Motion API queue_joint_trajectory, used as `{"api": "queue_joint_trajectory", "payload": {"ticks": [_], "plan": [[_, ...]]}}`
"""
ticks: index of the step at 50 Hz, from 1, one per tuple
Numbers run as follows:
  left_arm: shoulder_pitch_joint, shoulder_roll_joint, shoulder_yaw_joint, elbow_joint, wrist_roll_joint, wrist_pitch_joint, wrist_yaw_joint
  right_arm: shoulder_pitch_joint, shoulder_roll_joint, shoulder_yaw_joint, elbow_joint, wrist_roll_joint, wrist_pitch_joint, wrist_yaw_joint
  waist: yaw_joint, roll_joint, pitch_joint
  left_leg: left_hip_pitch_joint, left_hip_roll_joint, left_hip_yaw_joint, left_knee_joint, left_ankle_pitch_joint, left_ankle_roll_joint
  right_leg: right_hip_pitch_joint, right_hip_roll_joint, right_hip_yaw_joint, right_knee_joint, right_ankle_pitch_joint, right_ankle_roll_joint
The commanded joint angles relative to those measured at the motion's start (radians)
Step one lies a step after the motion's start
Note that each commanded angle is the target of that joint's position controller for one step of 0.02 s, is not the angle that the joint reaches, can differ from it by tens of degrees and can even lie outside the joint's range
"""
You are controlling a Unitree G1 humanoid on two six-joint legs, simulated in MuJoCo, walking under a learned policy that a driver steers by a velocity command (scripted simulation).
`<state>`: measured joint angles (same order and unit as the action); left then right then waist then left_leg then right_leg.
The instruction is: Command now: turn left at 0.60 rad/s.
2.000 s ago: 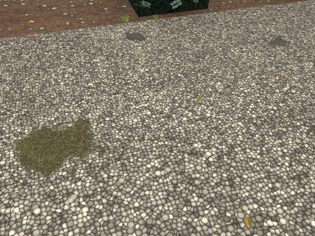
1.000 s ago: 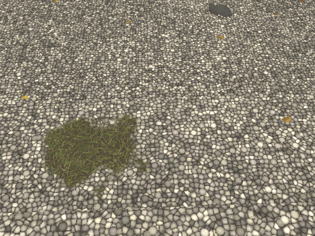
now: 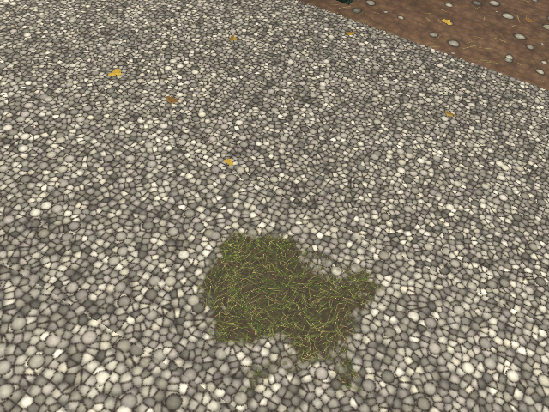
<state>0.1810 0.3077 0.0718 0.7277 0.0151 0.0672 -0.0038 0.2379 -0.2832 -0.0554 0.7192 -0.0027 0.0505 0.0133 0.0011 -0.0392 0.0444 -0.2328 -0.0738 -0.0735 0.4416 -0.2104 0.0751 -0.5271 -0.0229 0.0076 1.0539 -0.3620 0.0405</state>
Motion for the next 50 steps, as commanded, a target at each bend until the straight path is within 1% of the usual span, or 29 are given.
{"api": "queue_joint_trajectory", "payload": {"ticks": [1, 6, 7, 9, 11, 13, 14, 15, 16, 17, 18, 20, 21, 23, 25, 26, 28, 31, 33, 34, 35, 36, 37, 38, 39, 40, 41, 44, 50], "plan": [[-0.031, 0.067, 0.013, -0.077, 0.000, -0.003, 0.002, 0.023, -0.161, -0.047, -0.058, 0.003, -0.015, -0.003, -0.018, 0.150, -0.086, 0.187, 0.237, -0.268, -0.096, 0.382, 0.160, -0.098, 0.003, 0.027, -0.055, 0.003, 0.000], [-0.078, 0.062, 0.002, -0.110, -0.005, -0.012, 0.007, 0.049, -0.181, -0.057, -0.061, -0.009, -0.007, 0.001, -0.049, 0.161, -0.084, 0.159, 0.236, -0.358, -0.069, 0.342, 0.180, -0.019, 0.034, 0.038, -0.199, -0.041, -0.018], [-0.073, 0.065, 0.000, -0.113, -0.003, -0.016, 0.006, 0.061, -0.190, -0.061, -0.060, -0.012, -0.006, 0.004, -0.053, 0.156, -0.109, 0.147, 0.229, -0.385, -0.083, 0.226, 0.186, 0.016, 0.044, 0.035, -0.220, -0.054, -0.023], [-0.080, 0.073, 0.000, -0.124, -0.002, -0.024, 0.004, 0.058, -0.193, -0.065, -0.060, -0.020, -0.004, 0.011, -0.054, 0.166, -0.097, 0.095, 0.210, -0.457, -0.131, -0.112, 0.193, 0.065, 0.063, 0.038, -0.276, -0.082, -0.038], [-0.050, 0.068, -0.004, -0.120, -0.002, -0.034, 0.002, 0.021, -0.183, -0.064, -0.065, -0.023, -0.005, 0.017, -0.029, 0.178, -0.071, 0.013, 0.192, -0.485, -0.154, -0.305, 0.182, 0.162, 0.076, 0.025, -0.373, -0.097, -0.063], [0.069, 0.029, -0.013, -0.078, 0.000, -0.051, 0.014, -0.039, -0.149, -0.054, -0.070, -0.009, -0.007, 0.008, 0.061, 0.131, -0.040, -0.193, 0.116, -0.433, -0.097, -0.383, 0.118, 0.448, 0.083, 0.004, -0.636, 0.034, -0.100], [0.140, 0.069, -0.005, -0.057, 0.011, -0.063, 0.027, -0.038, -0.097, -0.041, -0.074, -0.006, -0.015, -0.006, 0.090, 0.022, -0.035, -0.361, 0.041, -0.345, 0.054, -0.451, 0.057, 0.609, -0.020, 0.126, -0.727, -0.059, -0.120], [0.210, 0.162, 0.007, -0.063, 0.025, -0.076, 0.033, -0.014, -0.007, -0.016, -0.091, 0.002, -0.029, -0.014, 0.102, -0.176, -0.096, -0.466, -0.111, -0.143, 0.390, -0.431, 0.000, 0.683, -0.310, 0.518, -0.874, -0.386, -0.175], [0.194, 0.225, 0.030, -0.034, 0.037, -0.075, 0.031, -0.089, -0.114, -0.037, -0.103, -0.030, -0.040, -0.018, 0.088, -0.074, 0.053, -0.580, -0.097, -0.147, 0.477, -0.309, -0.003, 0.509, -0.360, 0.682, -0.937, -0.472, -0.226], [0.146, 0.174, 0.021, -0.031, 0.024, -0.080, 0.024, -0.067, -0.135, -0.045, -0.085, -0.032, -0.046, -0.014, 0.032, -0.041, 0.101, -0.568, -0.053, -0.185, 0.515, -0.220, -0.005, 0.461, -0.330, 0.621, -0.923, -0.449, -0.235], [0.092, 0.125, 0.008, -0.035, 0.012, -0.090, 0.015, -0.023, -0.142, -0.046, -0.052, -0.027, -0.051, -0.002, -0.005, -0.057, 0.108, -0.546, -0.038, -0.172, 0.527, -0.151, -0.019, 0.456, -0.267, 0.519, -0.918, -0.355, -0.208], [0.080, 0.086, -0.001, -0.029, 0.006, -0.106, 0.004, 0.021, -0.139, -0.046, -0.002, -0.035, -0.051, 0.024, -0.012, -0.113, 0.066, -0.493, -0.023, -0.125, 0.571, -0.061, -0.046, 0.458, -0.182, 0.357, -0.914, -0.163, -0.184], [0.102, 0.077, -0.002, -0.014, 0.004, -0.116, -0.003, 0.007, -0.127, -0.042, -0.001, -0.036, -0.051, 0.033, -0.005, -0.105, 0.049, -0.488, -0.016, -0.115, 0.582, -0.027, -0.051, 0.460, -0.170, 0.317, -0.913, -0.091, -0.190], [0.159, 0.075, 0.002, 0.020, -0.006, -0.131, -0.012, -0.045, -0.098, -0.031, -0.006, -0.033, -0.050, 0.037, 0.008, -0.075, 0.055, -0.509, 0.014, -0.071, 0.564, 0.015, -0.063, 0.475, -0.167, 0.269, -0.906, 0.090, -0.208], [0.189, 0.064, 0.000, 0.043, -0.016, -0.135, -0.015, -0.097, -0.072, -0.017, -0.011, -0.040, -0.051, 0.031, 0.007, -0.070, 0.045, -0.478, 0.064, 0.037, 0.483, 0.028, -0.090, 0.480, -0.154, 0.210, -0.857, 0.447, -0.223], [0.205, 0.059, -0.002, 0.052, -0.017, -0.135, -0.016, -0.131, -0.048, -0.006, -0.015, -0.040, -0.052, 0.029, 0.020, -0.077, 0.035, -0.431, 0.071, 0.075, 0.424, 0.031, -0.102, 0.461, -0.135, 0.171, -0.819, 0.610, -0.218], [0.254, 0.065, -0.001, 0.074, -0.017, -0.129, -0.010, -0.201, -0.006, 0.014, -0.032, -0.028, -0.055, 0.027, 0.047, -0.105, 0.017, -0.325, 0.054, 0.115, 0.310, 0.045, -0.109, 0.419, -0.109, 0.134, -0.757, 0.756, -0.202], [0.278, 0.115, 0.013, 0.078, -0.010, -0.112, -0.003, -0.207, -0.029, 0.015, -0.028, -0.014, -0.058, 0.011, 0.050, -0.124, 0.001, -0.214, 0.009, 0.130, 0.192, 0.043, -0.091, 0.411, -0.110, 0.176, -0.674, 0.828, -0.192], [0.247, 0.127, 0.018, 0.059, -0.016, -0.105, 0.003, -0.123, -0.058, 0.007, -0.003, -0.015, -0.066, -0.009, 0.008, -0.120, -0.029, -0.099, -0.004, 0.108, 0.078, 0.060, -0.067, 0.421, -0.113, 0.233, -0.600, 0.811, -0.171], [0.218, 0.125, 0.019, 0.051, -0.028, -0.105, 0.006, -0.058, -0.077, 0.001, 0.011, -0.022, -0.079, -0.022, -0.032, -0.098, -0.050, 0.009, 0.017, 0.087, -0.024, 0.148, -0.046, 0.395, -0.093, 0.230, -0.527, 0.775, -0.147], [0.209, 0.094, 0.012, 0.026, -0.040, -0.110, 0.007, 0.033, -0.135, -0.013, 0.020, -0.040, -0.094, -0.036, -0.063, -0.025, -0.144, 0.202, 0.148, -0.017, -0.031, 0.273, -0.009, 0.316, -0.053, 0.206, -0.372, 0.630, -0.116], [0.282, -0.010, -0.013, -0.017, -0.067, -0.107, 0.013, 0.109, -0.243, -0.038, 0.004, -0.049, -0.094, -0.049, -0.061, 0.219, -0.322, 0.496, 0.463, -0.277, 0.044, 0.696, 0.105, 0.089, 0.061, 0.088, -0.055, 0.081, -0.075], [0.309, 0.070, 0.010, 0.000, -0.034, -0.082, 0.026, 0.116, -0.207, -0.038, 0.011, -0.001, -0.075, -0.043, -0.066, 0.271, -0.388, 0.401, 0.539, -0.385, 0.006, 0.820, 0.186, 0.057, 0.116, 0.049, 0.114, -0.301, -0.079], [0.298, 0.087, 0.020, 0.021, -0.014, -0.062, 0.028, 0.061, -0.133, -0.017, -0.006, 0.006, -0.070, -0.037, -0.030, 0.165, -0.279, 0.294, 0.489, -0.287, -0.023, 0.687, 0.169, 0.039, 0.066, 0.085, 0.172, -0.277, -0.082], [0.257, 0.065, 0.017, 0.025, -0.009, -0.052, 0.018, -0.022, -0.074, -0.001, -0.019, 0.000, -0.068, -0.041, -0.007, 0.140, -0.170, 0.189, 0.426, -0.194, -0.069, 0.575, 0.140, 0.025, 0.038, 0.071, 0.159, -0.208, -0.074], [0.227, 0.051, 0.017, 0.020, -0.007, -0.041, 0.009, -0.073, -0.046, 0.009, -0.028, -0.007, -0.065, -0.050, 0.011, 0.149, -0.111, 0.110, 0.374, -0.116, -0.110, 0.510, 0.111, 0.033, 0.016, 0.064, 0.127, -0.147, -0.061], [0.216, 0.049, 0.019, 0.015, 0.001, -0.027, 0.000, -0.082, -0.044, 0.009, -0.024, -0.009, -0.067, -0.058, 0.022, 0.181, -0.084, 0.056, 0.341, -0.061, -0.131, 0.505, 0.108, 0.053, 0.013, 0.047, 0.119, -0.099, -0.046], [0.222, 0.048, 0.022, 0.009, -0.007, -0.001, -0.015, -0.083, -0.056, 0.002, -0.027, -0.017, -0.074, -0.057, 0.037, 0.175, -0.108, 0.015, 0.333, 0.022, -0.132, 0.526, 0.128, 0.086, 0.035, 0.023, 0.114, -0.050, -0.023], [0.055, 0.038, 0.007, -0.072, -0.004, 0.033, -0.047, -0.084, -0.088, -0.011, -0.025, -0.024, -0.054, -0.051, 0.008, 0.187, -0.083, -0.020, 0.357, 0.056, -0.180, 0.089, 0.124, 0.095, 0.005, -0.018, -0.106, -0.010, -0.030]]}}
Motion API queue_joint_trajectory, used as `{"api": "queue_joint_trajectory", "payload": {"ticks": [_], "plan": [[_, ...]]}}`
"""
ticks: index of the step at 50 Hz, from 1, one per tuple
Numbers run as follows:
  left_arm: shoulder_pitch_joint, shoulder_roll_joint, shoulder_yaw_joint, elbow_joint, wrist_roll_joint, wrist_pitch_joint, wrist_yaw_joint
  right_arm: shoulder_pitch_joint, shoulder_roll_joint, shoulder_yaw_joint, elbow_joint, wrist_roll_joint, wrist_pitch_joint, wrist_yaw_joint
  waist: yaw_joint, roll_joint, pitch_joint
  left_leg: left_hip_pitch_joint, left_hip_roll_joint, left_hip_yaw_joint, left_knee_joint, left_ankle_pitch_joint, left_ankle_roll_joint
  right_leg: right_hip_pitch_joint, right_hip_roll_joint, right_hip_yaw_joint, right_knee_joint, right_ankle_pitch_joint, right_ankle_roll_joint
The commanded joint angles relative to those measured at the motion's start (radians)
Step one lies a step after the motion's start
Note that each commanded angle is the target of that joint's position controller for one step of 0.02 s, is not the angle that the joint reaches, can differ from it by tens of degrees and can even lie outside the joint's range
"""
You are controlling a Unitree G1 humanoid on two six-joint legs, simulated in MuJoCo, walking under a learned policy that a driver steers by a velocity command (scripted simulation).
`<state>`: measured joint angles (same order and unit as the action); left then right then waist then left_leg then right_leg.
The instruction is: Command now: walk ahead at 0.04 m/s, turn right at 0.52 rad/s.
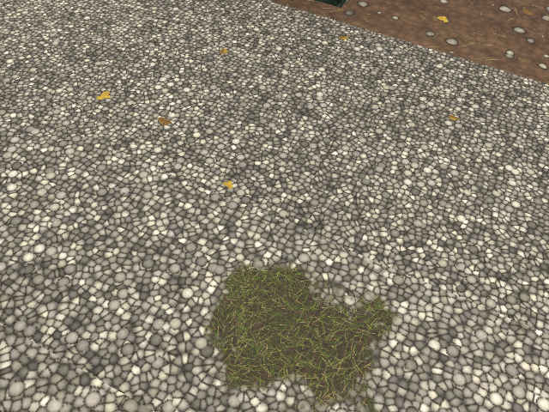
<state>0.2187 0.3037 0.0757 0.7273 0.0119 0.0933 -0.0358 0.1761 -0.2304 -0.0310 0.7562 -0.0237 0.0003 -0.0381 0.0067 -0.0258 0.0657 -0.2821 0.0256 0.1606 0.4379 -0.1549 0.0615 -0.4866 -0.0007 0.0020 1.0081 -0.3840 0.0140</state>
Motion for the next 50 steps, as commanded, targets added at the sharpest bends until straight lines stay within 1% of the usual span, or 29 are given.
{"api": "queue_joint_trajectory", "payload": {"ticks": [1, 4, 6, 7, 8, 9, 10, 11, 12, 13, 14, 15, 16, 18, 23, 28, 30, 32, 34, 35, 36, 37, 38, 39, 40, 41, 43, 47, 50], "plan": [[-0.008, 0.044, 0.003, -0.086, -0.001, 0.005, -0.024, -0.023, -0.156, -0.039, -0.063, -0.004, 0.000, 0.000, -0.007, 0.165, -0.106, 0.018, 0.263, -0.176, -0.177, 0.009, 0.136, 0.081, -0.010, -0.026, -0.086, 0.005, -0.008], [-0.029, 0.052, 0.000, -0.111, -0.009, 0.000, -0.032, -0.018, -0.186, -0.049, -0.064, -0.006, 0.008, 0.008, -0.012, 0.164, -0.114, 0.022, 0.285, -0.166, -0.146, -0.030, 0.123, 0.142, -0.007, -0.053, -0.191, -0.042, -0.031], [-0.014, 0.046, -0.003, -0.118, -0.012, -0.006, -0.031, -0.024, -0.204, -0.053, -0.062, 0.001, 0.015, 0.013, 0.003, 0.147, -0.124, 0.025, 0.288, -0.148, -0.087, -0.013, 0.089, 0.212, 0.005, -0.075, -0.324, -0.020, -0.056], [0.021, 0.041, -0.005, -0.109, -0.010, -0.015, -0.028, -0.023, -0.207, -0.055, -0.059, 0.009, 0.021, 0.015, 0.022, 0.123, -0.130, -0.011, 0.277, -0.113, -0.027, -0.019, 0.050, 0.294, 0.020, -0.080, -0.446, 0.042, -0.071], [0.049, 0.057, -0.003, -0.096, -0.005, -0.026, -0.014, 0.024, -0.189, -0.057, -0.042, 0.004, 0.029, 0.021, 0.024, 0.038, -0.117, -0.066, 0.238, -0.055, 0.091, -0.102, -0.014, 0.356, -0.002, 0.003, -0.601, 0.082, -0.082], [0.039, 0.150, 0.010, -0.119, 0.004, -0.038, 0.006, 0.071, -0.116, -0.042, -0.059, -0.004, 0.038, 0.028, -0.005, -0.238, -0.090, -0.260, 0.112, 0.038, 0.361, -0.366, -0.095, 0.423, -0.262, 0.376, -0.743, 0.177, -0.137], [0.089, 0.283, 0.048, -0.127, 0.003, -0.037, 0.015, -0.056, -0.135, -0.040, -0.129, -0.007, 0.052, 0.014, 0.063, -0.261, -0.035, -0.409, -0.031, -0.074, 0.486, -0.493, -0.113, 0.334, -0.386, 0.576, -0.756, 0.388, -0.276], [0.099, 0.233, 0.039, -0.113, 0.005, -0.037, 0.022, -0.082, -0.160, -0.044, -0.124, 0.000, 0.058, 0.011, 0.053, -0.131, -0.027, -0.409, 0.009, -0.165, 0.570, -0.414, -0.116, 0.353, -0.340, 0.479, -0.736, 0.460, -0.292], [0.043, 0.193, 0.024, -0.121, -0.001, -0.039, 0.027, -0.054, -0.156, -0.045, -0.110, 0.018, 0.056, 0.013, 0.014, -0.117, -0.031, -0.393, 0.014, -0.191, 0.584, -0.323, -0.113, 0.342, -0.280, 0.401, -0.728, 0.469, -0.273], [-0.017, 0.162, 0.016, -0.132, -0.003, -0.040, 0.031, -0.022, -0.173, -0.049, -0.086, 0.023, 0.050, 0.011, -0.019, -0.096, -0.042, -0.378, 0.020, -0.204, 0.583, -0.251, -0.113, 0.359, -0.218, 0.343, -0.717, 0.473, -0.243], [-0.040, 0.147, 0.011, -0.143, -0.012, -0.043, 0.035, 0.003, -0.190, -0.055, -0.071, 0.010, 0.051, 0.011, -0.025, -0.106, -0.068, -0.368, 0.015, -0.195, 0.608, -0.211, -0.116, 0.385, -0.187, 0.309, -0.704, 0.536, -0.234], [-0.038, 0.126, 0.004, -0.147, -0.014, -0.046, 0.033, 0.022, -0.194, -0.057, -0.059, 0.003, 0.053, 0.013, -0.026, -0.092, -0.102, -0.346, 0.011, -0.194, 0.633, -0.193, -0.121, 0.399, -0.169, 0.289, -0.692, 0.597, -0.231], [-0.020, 0.122, 0.005, -0.144, -0.015, -0.050, 0.031, 0.028, -0.189, -0.057, -0.056, 0.003, 0.057, 0.017, -0.021, -0.065, -0.119, -0.340, 0.006, -0.194, 0.637, -0.187, -0.126, 0.414, -0.165, 0.288, -0.685, 0.624, -0.231], [0.017, 0.134, 0.011, -0.133, -0.016, -0.054, 0.029, 0.007, -0.171, -0.052, -0.064, 0.008, 0.065, 0.021, -0.006, -0.048, -0.123, -0.352, 0.004, -0.201, 0.613, -0.174, -0.133, 0.435, -0.159, 0.307, -0.684, 0.588, -0.231], [0.074, 0.160, 0.026, -0.124, -0.007, -0.050, 0.030, -0.036, -0.173, -0.050, -0.078, 0.006, 0.070, 0.018, 0.028, -0.084, -0.089, -0.348, -0.009, -0.221, 0.467, -0.182, -0.135, 0.423, -0.156, 0.393, -0.694, 0.418, -0.251], [0.076, 0.193, 0.038, -0.130, 0.000, -0.044, 0.028, -0.085, -0.171, -0.039, -0.107, 0.011, 0.050, 0.017, 0.047, -0.093, -0.092, -0.248, -0.047, -0.228, 0.339, -0.209, -0.108, 0.365, -0.142, 0.478, -0.670, 0.375, -0.261], [0.056, 0.202, 0.041, -0.136, 0.001, -0.037, 0.023, -0.091, -0.168, -0.031, -0.124, 0.020, 0.039, 0.022, 0.040, -0.101, -0.104, -0.206, -0.063, -0.233, 0.298, -0.226, -0.091, 0.356, -0.136, 0.518, -0.656, 0.400, -0.252], [0.028, 0.205, 0.042, -0.142, -0.002, -0.037, 0.019, -0.064, -0.171, -0.027, -0.129, 0.024, 0.030, 0.019, 0.025, -0.115, -0.116, -0.126, -0.077, -0.240, 0.218, -0.223, -0.074, 0.335, -0.121, 0.551, -0.642, 0.443, -0.229], [-0.026, 0.193, 0.038, -0.148, -0.012, -0.037, 0.024, 0.026, -0.161, -0.020, -0.113, 0.022, 0.023, 0.007, -0.035, -0.105, -0.123, 0.052, -0.080, -0.232, 0.013, -0.126, -0.054, 0.253, -0.078, 0.550, -0.605, 0.416, -0.168], [-0.035, 0.168, 0.029, -0.150, -0.022, -0.041, 0.028, 0.066, -0.177, -0.024, -0.105, 0.012, 0.016, -0.005, -0.054, -0.065, -0.130, 0.192, -0.023, -0.263, -0.106, -0.061, -0.041, 0.153, -0.031, 0.512, -0.550, 0.281, -0.110], [0.034, 0.082, 0.010, -0.147, -0.028, -0.046, 0.030, 0.069, -0.246, -0.033, -0.118, 0.000, 0.013, -0.015, -0.020, 0.159, -0.159, 0.321, 0.213, -0.487, -0.193, -0.141, 0.007, 0.024, 0.082, 0.346, -0.324, -0.055, -0.042], [0.052, 0.123, 0.021, -0.151, -0.010, -0.043, 0.041, 0.006, -0.318, -0.046, -0.143, 0.000, 0.023, -0.007, -0.008, 0.264, -0.101, 0.222, 0.346, -0.687, -0.200, 0.005, 0.102, -0.104, 0.205, 0.174, -0.164, -0.215, -0.021], [0.061, 0.188, 0.037, -0.125, 0.012, -0.041, 0.045, 0.016, -0.265, -0.037, -0.143, 0.006, 0.027, 0.002, -0.003, 0.160, -0.095, 0.172, 0.347, -0.630, -0.170, 0.111, 0.143, -0.074, 0.133, 0.186, -0.031, -0.185, -0.011], [0.066, 0.185, 0.041, -0.104, 0.004, -0.037, 0.037, -0.028, -0.208, -0.019, -0.153, 0.012, 0.025, 0.009, 0.021, 0.129, -0.074, 0.131, 0.289, -0.529, -0.164, 0.161, 0.135, -0.051, 0.115, 0.175, 0.028, -0.128, -0.005], [0.078, 0.177, 0.040, -0.087, -0.007, -0.031, 0.030, -0.067, -0.182, -0.011, -0.163, 0.007, 0.023, 0.011, 0.037, 0.136, -0.067, 0.113, 0.233, -0.436, -0.162, 0.197, 0.117, -0.036, 0.106, 0.156, 0.075, -0.075, 0.006], [0.101, 0.175, 0.041, -0.075, -0.005, -0.024, 0.024, -0.086, -0.177, -0.010, -0.167, 0.006, 0.020, 0.007, 0.048, 0.167, -0.077, 0.114, 0.203, -0.369, -0.149, 0.268, 0.111, -0.024, 0.100, 0.136, 0.115, -0.040, 0.018], [0.095, 0.165, 0.035, -0.067, -0.010, -0.014, 0.014, -0.060, -0.167, -0.008, -0.161, 0.002, 0.021, 0.006, 0.030, 0.179, -0.085, 0.144, 0.181, -0.295, -0.127, 0.386, 0.117, -0.036, 0.087, 0.094, 0.136, -0.028, 0.039], [0.016, 0.138, 0.020, -0.083, -0.013, -0.005, 0.005, 0.021, -0.174, -0.018, -0.129, 0.005, 0.024, 0.009, -0.025, 0.169, -0.089, 0.227, 0.216, -0.285, -0.132, 0.309, 0.143, -0.066, 0.061, 0.069, 0.046, -0.031, 0.052], [-0.009, 0.110, 0.005, -0.079, -0.007, -0.003, 0.008, 0.029, -0.182, -0.023, -0.108, 0.005, 0.018, 0.019, -0.032, 0.174, -0.093, 0.221, 0.225, -0.277, -0.130, 0.253, 0.152, -0.003, 0.049, 0.056, -0.087, -0.045, 0.036]]}}
Over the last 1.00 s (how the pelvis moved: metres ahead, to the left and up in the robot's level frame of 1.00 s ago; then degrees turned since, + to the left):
0.14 0.04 0.00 -3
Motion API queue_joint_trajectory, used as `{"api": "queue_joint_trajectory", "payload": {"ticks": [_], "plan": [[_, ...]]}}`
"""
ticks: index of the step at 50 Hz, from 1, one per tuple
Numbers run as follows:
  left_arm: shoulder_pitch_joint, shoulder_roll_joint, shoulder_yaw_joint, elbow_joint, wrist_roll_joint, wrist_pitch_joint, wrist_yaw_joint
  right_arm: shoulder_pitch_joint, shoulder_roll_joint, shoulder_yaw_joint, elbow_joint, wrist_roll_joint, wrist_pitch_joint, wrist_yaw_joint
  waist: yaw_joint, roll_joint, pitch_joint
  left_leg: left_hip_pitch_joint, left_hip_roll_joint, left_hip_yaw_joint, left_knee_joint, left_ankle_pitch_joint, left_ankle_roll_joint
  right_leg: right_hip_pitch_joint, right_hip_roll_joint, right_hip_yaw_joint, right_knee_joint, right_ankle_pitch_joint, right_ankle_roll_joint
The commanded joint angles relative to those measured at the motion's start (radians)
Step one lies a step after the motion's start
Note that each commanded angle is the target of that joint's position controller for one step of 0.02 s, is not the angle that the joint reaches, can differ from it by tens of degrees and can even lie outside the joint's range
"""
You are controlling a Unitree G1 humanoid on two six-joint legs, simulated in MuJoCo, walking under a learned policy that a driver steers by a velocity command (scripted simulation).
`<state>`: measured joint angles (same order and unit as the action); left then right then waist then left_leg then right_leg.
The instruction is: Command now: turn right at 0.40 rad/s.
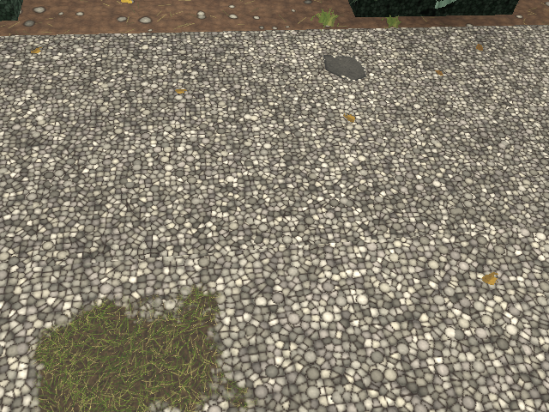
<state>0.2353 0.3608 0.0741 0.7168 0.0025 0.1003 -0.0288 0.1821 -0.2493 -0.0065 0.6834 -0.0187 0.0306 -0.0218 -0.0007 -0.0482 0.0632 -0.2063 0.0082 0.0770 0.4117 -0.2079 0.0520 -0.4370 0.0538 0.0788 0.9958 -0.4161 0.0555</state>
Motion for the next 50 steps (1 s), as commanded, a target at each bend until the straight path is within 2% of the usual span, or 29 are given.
{"api": "queue_joint_trajectory", "payload": {"ticks": [1, 5, 7, 8, 9, 10, 11, 13, 15, 16, 20, 22, 23, 24, 25, 26, 27, 31, 35, 37, 38, 40, 41, 43, 45, 47, 48, 49, 50], "plan": [[-0.034, 0.041, 0.000, -0.068, 0.002, -0.009, 0.002, 0.018, -0.166, -0.049, -0.030, 0.000, -0.013, 0.007, -0.025, 0.200, -0.091, 0.128, 0.242, -0.186, -0.100, 0.294, 0.163, -0.015, -0.009, -0.033, -0.128, -0.021, -0.014], [-0.040, 0.021, -0.019, -0.055, -0.003, -0.015, 0.012, 0.019, -0.187, -0.058, -0.006, 0.000, -0.009, 0.024, -0.021, 0.225, -0.103, 0.079, 0.241, -0.180, -0.058, 0.340, 0.168, 0.131, -0.001, -0.094, -0.339, -0.033, -0.049], [0.013, -0.003, -0.031, -0.024, 0.002, -0.029, 0.019, 0.011, -0.186, -0.060, 0.010, 0.013, 0.002, 0.026, 0.023, 0.198, -0.115, 0.046, 0.212, -0.149, 0.008, 0.351, 0.123, 0.265, 0.004, -0.119, -0.607, 0.149, -0.075], [0.007, 0.021, -0.032, -0.022, 0.017, -0.040, 0.025, 0.040, -0.173, -0.058, 0.021, 0.013, 0.002, 0.026, 0.019, 0.152, -0.120, -0.025, 0.194, -0.132, 0.039, 0.273, 0.063, 0.365, -0.043, -0.036, -0.710, 0.249, -0.089], [0.026, 0.087, -0.028, -0.029, 0.035, -0.053, 0.031, 0.059, -0.111, -0.044, 0.001, 0.005, -0.001, 0.033, 0.003, -0.034, -0.162, -0.152, 0.114, -0.059, 0.196, 0.049, -0.004, 0.486, -0.261, 0.228, -0.762, 0.326, -0.130], [-0.024, 0.139, -0.015, -0.023, 0.018, -0.059, 0.031, 0.018, -0.072, -0.029, -0.024, 0.013, 0.010, 0.026, 0.002, -0.174, -0.080, -0.201, 0.001, -0.028, 0.208, -0.307, -0.035, 0.333, -0.368, 0.325, -0.716, 0.564, -0.242], [-0.028, 0.091, -0.024, -0.017, 0.016, -0.069, 0.032, 0.009, -0.119, -0.038, -0.011, 0.010, 0.023, 0.022, 0.019, -0.117, -0.073, -0.200, 0.020, -0.087, 0.308, -0.339, -0.043, 0.339, -0.365, 0.304, -0.709, 0.597, -0.290], [-0.085, 0.027, -0.049, -0.002, 0.017, -0.077, 0.042, 0.031, -0.123, -0.044, 0.017, 0.023, 0.025, 0.025, -0.012, -0.085, -0.066, -0.199, 0.020, -0.117, 0.338, -0.267, -0.047, 0.336, -0.292, 0.205, -0.723, 0.585, -0.261], [-0.105, 0.015, -0.055, 0.014, 0.010, -0.083, 0.052, 0.062, -0.125, -0.045, 0.042, 0.006, 0.023, 0.024, -0.022, -0.099, -0.086, -0.160, 0.010, -0.102, 0.327, -0.205, -0.058, 0.354, -0.235, 0.130, -0.693, 0.704, -0.230], [-0.104, 0.009, -0.058, 0.024, 0.008, -0.084, 0.051, 0.069, -0.117, -0.042, 0.052, 0.005, 0.024, 0.024, -0.020, -0.088, -0.100, -0.131, 0.003, -0.095, 0.311, -0.198, -0.062, 0.351, -0.225, 0.108, -0.680, 0.737, -0.226], [-0.102, 0.013, -0.057, 0.068, 0.009, -0.078, 0.046, 0.054, -0.093, -0.028, 0.073, 0.015, 0.029, 0.007, -0.002, -0.086, -0.083, -0.049, -0.008, -0.074, 0.155, -0.157, -0.063, 0.294, -0.210, 0.120, -0.667, 0.537, -0.217], [-0.126, 0.021, -0.055, 0.086, 0.001, -0.075, 0.049, 0.080, -0.079, -0.020, 0.095, 0.007, 0.020, 0.000, -0.030, -0.052, -0.078, 0.063, 0.004, -0.077, -0.025, 0.036, -0.053, 0.228, -0.191, 0.129, -0.658, 0.390, -0.176], [-0.115, 0.005, -0.060, 0.096, 0.000, -0.079, 0.049, 0.084, -0.096, -0.019, 0.103, -0.004, 0.009, -0.004, -0.026, -0.022, -0.085, 0.133, 0.057, -0.136, -0.055, 0.110, -0.047, 0.180, -0.174, 0.137, -0.663, 0.302, -0.143], [-0.079, -0.006, -0.060, 0.110, 0.000, -0.078, 0.046, 0.051, -0.150, -0.028, 0.105, -0.001, -0.001, -0.003, 0.017, 0.050, -0.059, 0.091, 0.092, -0.193, -0.038, 0.123, -0.030, 0.176, -0.115, 0.107, -0.681, 0.212, -0.121], [-0.087, -0.008, -0.060, 0.129, 0.004, -0.075, 0.044, 0.039, -0.152, -0.030, 0.121, 0.010, -0.006, 0.004, 0.012, 0.109, -0.034, 0.008, 0.088, -0.198, -0.045, 0.085, -0.015, 0.235, -0.090, 0.074, -0.690, 0.195, -0.110], [-0.096, 0.000, -0.058, 0.145, 0.007, -0.073, 0.046, 0.037, -0.121, -0.021, 0.130, 0.010, -0.012, 0.007, 0.002, 0.110, -0.026, -0.013, 0.088, -0.200, -0.067, 0.067, -0.013, 0.271, -0.091, 0.068, -0.673, 0.223, -0.105], [-0.093, 0.001, -0.056, 0.164, 0.006, -0.074, 0.047, 0.037, -0.112, -0.017, 0.141, 0.011, -0.016, 0.006, 0.000, 0.111, -0.025, -0.017, 0.085, -0.199, -0.080, 0.063, -0.016, 0.288, -0.092, 0.066, -0.662, 0.253, -0.103], [-0.085, -0.005, -0.058, 0.219, 0.004, -0.082, 0.049, 0.048, -0.110, -0.012, 0.184, 0.013, -0.024, -0.004, -0.004, 0.100, -0.060, 0.039, 0.084, -0.200, -0.090, 0.107, -0.011, 0.293, -0.103, 0.062, -0.665, 0.298, -0.098], [-0.077, -0.012, -0.062, 0.273, 0.002, -0.082, 0.052, 0.050, -0.107, -0.007, 0.224, 0.012, -0.024, -0.007, -0.008, 0.074, -0.049, 0.050, 0.085, -0.203, -0.100, 0.083, -0.004, 0.279, -0.103, 0.057, -0.681, 0.290, -0.087], [-0.048, -0.004, -0.057, 0.294, 0.007, -0.078, 0.053, 0.079, -0.145, -0.022, 0.247, 0.010, -0.016, -0.006, -0.014, 0.097, -0.072, 0.065, 0.069, -0.219, -0.106, -0.212, 0.026, 0.247, -0.052, 0.007, -0.610, 0.075, -0.103], [-0.045, -0.005, -0.055, 0.293, 0.016, -0.075, 0.051, 0.098, -0.163, -0.030, 0.253, 0.005, -0.009, -0.003, -0.023, 0.121, -0.045, 0.051, 0.090, -0.270, -0.135, -0.393, 0.056, 0.178, -0.025, -0.018, -0.556, -0.033, -0.114], [-0.092, -0.017, -0.056, 0.268, 0.031, -0.078, 0.041, 0.160, -0.194, -0.048, 0.277, 0.002, 0.002, 0.000, -0.049, 0.174, 0.041, 0.047, 0.208, -0.436, -0.247, -0.621, 0.133, 0.025, -0.004, -0.085, -0.418, -0.057, -0.121], [-0.109, -0.028, -0.059, 0.254, 0.037, -0.086, 0.038, 0.172, -0.189, -0.053, 0.286, 0.000, 0.003, 0.000, -0.053, 0.188, 0.075, 0.020, 0.261, -0.497, -0.280, -0.626, 0.164, 0.001, -0.031, -0.100, -0.363, -0.019, -0.123], [-0.105, -0.021, -0.056, 0.243, 0.026, -0.103, 0.032, 0.158, -0.175, -0.057, 0.286, -0.012, -0.009, 0.003, -0.038, 0.176, 0.070, 0.018, 0.287, -0.514, -0.298, -0.539, 0.183, -0.024, -0.066, -0.080, -0.299, -0.030, -0.130], [-0.074, -0.019, -0.054, 0.248, 0.019, -0.120, 0.026, 0.115, -0.179, -0.066, 0.277, -0.007, -0.025, 0.008, -0.011, 0.162, 0.056, -0.005, 0.259, -0.438, -0.277, -0.438, 0.166, 0.041, -0.074, -0.089, -0.373, 0.002, -0.136], [0.010, -0.030, -0.051, 0.276, 0.018, -0.128, 0.025, 0.064, -0.170, -0.068, 0.270, 0.007, -0.030, 0.015, 0.043, 0.158, 0.025, -0.115, 0.185, -0.324, -0.214, -0.406, 0.125, 0.248, -0.038, -0.140, -0.511, 0.101, -0.139], [0.091, -0.031, -0.048, 0.306, 0.019, -0.130, 0.027, 0.040, -0.156, -0.067, 0.265, 0.009, -0.030, 0.018, 0.075, 0.131, 0.016, -0.213, 0.138, -0.279, -0.144, -0.427, 0.103, 0.383, -0.009, -0.144, -0.558, 0.104, -0.137], [0.184, -0.004, -0.039, 0.330, 0.029, -0.138, 0.029, 0.015, -0.120, -0.056, 0.252, 0.007, -0.032, 0.020, 0.110, 0.031, 0.008, -0.340, 0.076, -0.206, -0.001, -0.405, 0.071, 0.516, -0.083, -0.019, -0.652, 0.019, -0.149], [0.290, 0.083, -0.017, 0.344, 0.031, -0.144, 0.035, -0.024, -0.036, -0.031, 0.210, 0.014, -0.039, 0.028, 0.149, -0.210, -0.020, -0.485, -0.053, -0.051, 0.317, -0.332, 0.020, 0.589, -0.317, 0.385, -0.855, -0.308, -0.220]]}}
Over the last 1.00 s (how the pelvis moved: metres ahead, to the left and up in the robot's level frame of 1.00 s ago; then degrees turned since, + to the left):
0.02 0.02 0.01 -35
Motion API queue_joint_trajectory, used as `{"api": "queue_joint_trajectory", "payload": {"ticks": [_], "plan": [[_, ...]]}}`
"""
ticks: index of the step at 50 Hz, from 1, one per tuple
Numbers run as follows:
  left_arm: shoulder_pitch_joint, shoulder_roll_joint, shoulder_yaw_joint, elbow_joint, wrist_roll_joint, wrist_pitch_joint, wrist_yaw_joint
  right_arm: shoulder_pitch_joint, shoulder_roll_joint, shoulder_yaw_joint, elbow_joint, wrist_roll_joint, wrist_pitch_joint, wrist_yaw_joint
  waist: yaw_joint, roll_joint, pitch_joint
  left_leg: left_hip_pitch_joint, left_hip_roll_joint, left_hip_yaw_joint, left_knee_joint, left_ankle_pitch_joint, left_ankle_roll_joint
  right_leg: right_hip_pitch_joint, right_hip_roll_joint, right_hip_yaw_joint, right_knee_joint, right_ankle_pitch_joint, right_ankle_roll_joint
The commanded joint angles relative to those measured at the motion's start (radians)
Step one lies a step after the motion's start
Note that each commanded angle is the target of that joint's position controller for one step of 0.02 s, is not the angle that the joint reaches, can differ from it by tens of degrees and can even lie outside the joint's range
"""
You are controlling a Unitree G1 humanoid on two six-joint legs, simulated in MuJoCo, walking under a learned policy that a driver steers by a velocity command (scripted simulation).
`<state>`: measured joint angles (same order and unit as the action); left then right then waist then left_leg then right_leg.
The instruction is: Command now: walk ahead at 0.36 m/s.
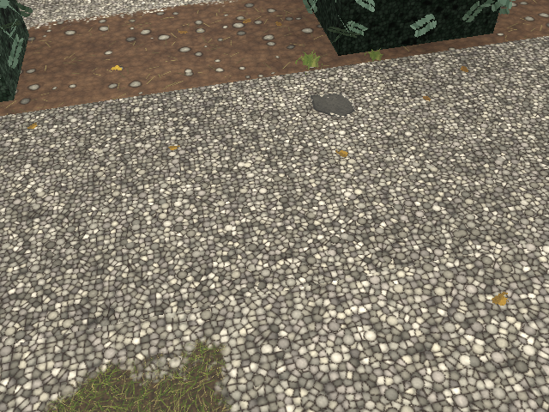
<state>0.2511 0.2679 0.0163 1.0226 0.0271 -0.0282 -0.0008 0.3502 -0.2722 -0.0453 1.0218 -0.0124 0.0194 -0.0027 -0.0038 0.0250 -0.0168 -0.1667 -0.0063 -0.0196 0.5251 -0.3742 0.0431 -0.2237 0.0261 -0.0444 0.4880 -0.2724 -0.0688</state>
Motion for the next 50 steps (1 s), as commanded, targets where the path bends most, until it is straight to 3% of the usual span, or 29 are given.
{"api": "queue_joint_trajectory", "payload": {"ticks": [1, 2, 4, 6, 9, 11, 14, 15, 17, 19, 22, 24, 26, 28, 29, 30, 31, 32, 33, 34, 35, 36, 37, 39, 41, 43, 45, 48, 50], "plan": [[0.293, 0.204, 0.051, 0.051, 0.003, -0.015, 0.005, -0.223, -0.085, -0.007, -0.142, -0.014, -0.031, 0.008, 0.143, -0.211, 0.130, -0.595, -0.040, -0.008, 0.351, -0.141, 0.044, 0.305, -0.385, 0.655, -0.402, -0.503, -0.156], [0.214, 0.171, 0.045, 0.025, 0.004, -0.019, 0.005, -0.202, -0.103, -0.013, -0.132, -0.012, -0.038, 0.013, 0.084, -0.128, 0.165, -0.588, 0.004, -0.059, 0.403, -0.055, 0.055, 0.254, -0.359, 0.589, -0.386, -0.423, -0.160], [0.131, 0.123, 0.037, -0.007, -0.009, -0.035, 0.012, -0.146, -0.099, -0.015, -0.096, -0.009, -0.052, 0.028, 0.025, -0.093, 0.135, -0.527, 0.049, -0.049, 0.395, 0.057, 0.041, 0.255, -0.286, 0.441, -0.398, -0.194, -0.126], [0.142, 0.078, 0.028, -0.003, -0.016, -0.053, 0.013, -0.158, -0.088, -0.016, -0.093, -0.023, -0.049, 0.038, 0.014, -0.090, 0.105, -0.496, 0.062, -0.028, 0.370, 0.135, 0.013, 0.277, -0.248, 0.326, -0.390, 0.053, -0.116], [0.208, 0.070, 0.029, 0.027, -0.018, -0.056, 0.010, -0.192, -0.054, -0.005, -0.112, -0.030, -0.027, 0.045, 0.016, -0.109, 0.074, -0.464, 0.048, 0.022, 0.360, 0.207, -0.016, 0.267, -0.220, 0.205, -0.342, 0.364, -0.123], [0.243, 0.080, 0.032, 0.030, 0.007, -0.065, 0.005, -0.205, -0.063, -0.009, -0.108, -0.032, -0.022, 0.049, 0.027, -0.121, 0.065, -0.455, 0.045, 0.039, 0.457, 0.297, -0.004, 0.232, -0.234, 0.172, -0.299, 0.427, -0.139], [0.290, 0.077, 0.034, 0.033, 0.004, -0.067, 0.010, -0.253, -0.074, -0.017, -0.121, -0.043, -0.025, 0.053, 0.039, -0.088, 0.108, -0.567, 0.064, 0.035, 0.471, 0.320, 0.009, 0.270, -0.257, 0.183, -0.248, 0.468, -0.164], [0.357, 0.072, 0.036, 0.069, 0.006, -0.081, 0.021, -0.379, -0.096, -0.036, -0.173, -0.026, -0.039, 0.045, 0.083, -0.107, 0.165, -0.769, 0.080, -0.043, 0.415, 0.338, 0.006, 0.416, -0.262, 0.226, -0.242, 0.349, -0.153], [0.384, 0.083, 0.041, 0.085, 0.013, -0.100, 0.031, -0.458, -0.104, -0.044, -0.212, -0.025, -0.061, 0.042, 0.102, -0.100, 0.206, -0.890, 0.092, -0.068, 0.317, 0.347, -0.002, 0.510, -0.276, 0.245, -0.231, 0.310, -0.154], [0.267, 0.071, 0.039, 0.053, 0.015, -0.118, 0.041, -0.481, -0.075, -0.034, -0.235, -0.024, -0.073, 0.055, 0.074, -0.099, 0.217, -0.687, 0.101, -0.025, 0.116, 0.599, -0.011, 0.309, -0.204, 0.167, -0.200, 0.207, -0.121], [0.231, 0.028, 0.021, 0.031, 0.001, -0.126, 0.045, -0.443, -0.020, -0.018, -0.224, -0.015, -0.075, 0.094, 0.085, -0.037, 0.154, -0.365, 0.095, 0.025, -0.016, 0.915, 0.029, 0.088, -0.164, 0.111, -0.127, 0.061, -0.085], [0.279, 0.021, 0.016, 0.042, 0.012, -0.124, 0.050, -0.484, -0.011, -0.007, -0.236, -0.017, -0.078, 0.098, 0.137, -0.021, 0.194, -0.325, 0.087, 0.051, -0.101, 0.928, 0.024, 0.098, -0.144, 0.110, -0.050, 0.055, -0.076], [0.319, 0.022, 0.013, 0.058, 0.027, -0.097, 0.066, -0.446, -0.031, -0.009, -0.220, -0.011, -0.080, 0.077, 0.144, -0.038, 0.194, -0.329, 0.108, 0.045, -0.193, 0.916, 0.014, 0.200, -0.132, 0.106, 0.108, 0.091, -0.065], [0.354, 0.046, 0.014, 0.072, 0.038, -0.073, 0.069, -0.236, -0.068, -0.020, -0.137, -0.023, -0.084, 0.040, 0.090, -0.003, 0.092, -0.151, 0.076, 0.096, -0.252, 0.865, 0.013, 0.265, -0.107, 0.125, 0.426, 0.302, -0.078], [0.341, 0.061, 0.020, 0.077, 0.021, -0.057, 0.066, 0.004, -0.099, -0.035, -0.058, -0.053, -0.094, 0.027, -0.024, 0.036, 0.000, 0.112, 0.065, 0.144, -0.311, 0.927, 0.019, 0.180, -0.073, 0.085, 0.749, 0.356, -0.069], [0.355, 0.049, 0.031, 0.089, -0.004, -0.053, 0.061, 0.157, -0.159, -0.060, -0.007, -0.062, -0.099, 0.028, -0.102, 0.135, -0.100, 0.401, 0.141, 0.094, -0.238, 1.030, 0.030, -0.043, 0.015, 0.037, 1.120, -0.069, -0.042], [0.545, -0.011, 0.033, 0.097, -0.076, -0.054, 0.072, 0.238, -0.236, -0.070, -0.007, -0.054, -0.104, 0.039, -0.014, 0.326, -0.318, 0.887, 0.398, -0.082, 0.293, 1.787, 0.112, -0.457, 0.079, 0.118, 1.555, -0.698, 0.016], [0.445, 0.059, 0.037, 0.061, -0.102, -0.071, 0.077, 0.260, -0.209, -0.069, -0.039, -0.010, -0.088, 0.050, -0.109, 0.193, -0.474, 0.972, 0.483, -0.238, 0.286, 1.705, 0.188, -0.634, 0.038, 0.198, 1.588, -0.557, -0.001], [0.324, 0.074, 0.040, 0.019, -0.094, -0.071, 0.074, 0.197, -0.192, -0.066, -0.062, -0.015, -0.077, 0.040, -0.118, 0.064, -0.461, 0.869, 0.522, -0.323, 0.103, 1.134, 0.259, -0.740, -0.015, 0.147, 1.514, -0.436, 0.009], [0.204, 0.039, 0.028, -0.013, -0.044, -0.053, 0.061, 0.128, -0.166, -0.065, -0.058, -0.030, -0.066, 0.008, -0.090, 0.061, -0.357, 0.620, 0.500, -0.392, -0.065, 0.592, 0.290, -0.747, -0.056, 0.060, 1.450, -0.331, 0.018], [0.123, 0.032, 0.032, -0.025, -0.002, -0.039, 0.044, 0.088, -0.105, -0.047, -0.070, -0.033, -0.069, -0.016, -0.080, 0.015, -0.220, 0.395, 0.463, -0.377, -0.133, 0.462, 0.287, -0.725, -0.075, 0.052, 1.412, -0.293, 0.016], [0.130, 0.011, 0.028, -0.031, 0.033, -0.021, 0.022, 0.086, -0.089, -0.037, -0.073, -0.033, -0.084, -0.017, -0.050, -0.002, -0.146, 0.176, 0.454, -0.358, -0.179, 0.316, 0.282, -0.628, -0.104, 0.087, 1.318, -0.249, 0.004], [0.097, -0.015, 0.029, -0.035, 0.043, -0.005, 0.013, 0.064, -0.057, -0.028, -0.051, -0.025, -0.100, -0.010, -0.018, -0.027, -0.066, 0.002, 0.429, -0.339, -0.192, 0.297, 0.249, -0.580, -0.125, 0.118, 1.227, -0.182, -0.007], [-0.046, -0.053, 0.016, -0.124, 0.021, 0.008, -0.009, -0.034, -0.051, -0.017, -0.051, -0.011, -0.124, 0.002, 0.063, 0.027, 0.119, -0.299, 0.275, -0.162, -0.342, 0.248, 0.174, -0.481, -0.149, 0.076, 0.779, 0.034, 0.014], [-0.013, -0.072, 0.004, -0.112, 0.027, -0.007, -0.027, -0.084, -0.031, -0.009, -0.058, -0.009, -0.135, 0.004, 0.096, 0.095, 0.087, -0.370, 0.174, -0.005, -0.320, 0.431, 0.155, -0.237, -0.130, 0.028, 0.453, 0.286, 0.018], [-0.010, -0.055, -0.001, -0.100, 0.000, -0.016, -0.039, -0.052, -0.038, -0.012, -0.061, 0.005, -0.137, 0.011, 0.081, 0.098, 0.039, -0.303, 0.183, 0.017, -0.312, 0.529, 0.152, -0.113, -0.092, 0.006, 0.321, 0.380, 0.019], [-0.109, -0.023, 0.003, -0.130, 0.000, -0.013, -0.036, 0.022, -0.057, -0.018, -0.043, 0.013, -0.122, 0.012, 0.038, 0.056, 0.068, -0.142, 0.227, -0.011, -0.318, 0.513, 0.152, -0.181, -0.098, -0.002, 0.242, 0.323, 0.002], [-0.225, -0.006, 0.011, -0.175, 0.009, -0.008, -0.032, 0.150, -0.061, -0.024, -0.005, -0.002, -0.091, 0.010, -0.016, 0.029, 0.134, 0.017, 0.266, -0.047, -0.286, 0.451, 0.152, -0.248, -0.079, -0.034, 0.154, 0.145, -0.027], [-0.125, -0.004, 0.023, -0.143, 0.013, -0.019, -0.031, 0.160, -0.077, -0.030, 0.001, -0.017, -0.074, 0.005, 0.026, 0.012, 0.113, 0.066, 0.246, -0.022, -0.139, 0.546, 0.135, -0.124, -0.031, -0.058, 0.061, 0.056, -0.045]]}}
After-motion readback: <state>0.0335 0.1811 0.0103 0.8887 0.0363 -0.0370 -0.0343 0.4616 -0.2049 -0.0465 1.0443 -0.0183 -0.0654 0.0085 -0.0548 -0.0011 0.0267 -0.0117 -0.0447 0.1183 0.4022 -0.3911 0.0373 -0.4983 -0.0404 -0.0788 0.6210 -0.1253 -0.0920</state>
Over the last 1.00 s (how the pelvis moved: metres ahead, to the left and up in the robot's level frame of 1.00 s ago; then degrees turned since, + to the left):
0.04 -0.03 -0.01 -4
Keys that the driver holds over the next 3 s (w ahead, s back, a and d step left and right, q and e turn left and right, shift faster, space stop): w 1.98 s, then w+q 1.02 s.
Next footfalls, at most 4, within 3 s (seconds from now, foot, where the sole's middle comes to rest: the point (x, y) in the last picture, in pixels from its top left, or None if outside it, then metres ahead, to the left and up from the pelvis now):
0.60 left None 0.49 0.16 -0.94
1.02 right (305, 374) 0.72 -0.03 -0.94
1.50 left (251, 323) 0.89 0.13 -0.94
2.10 right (297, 253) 1.29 -0.02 -1.10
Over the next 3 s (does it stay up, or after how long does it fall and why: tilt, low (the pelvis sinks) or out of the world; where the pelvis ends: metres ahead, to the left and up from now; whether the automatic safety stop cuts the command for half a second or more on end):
stays up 1.61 0.19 -0.33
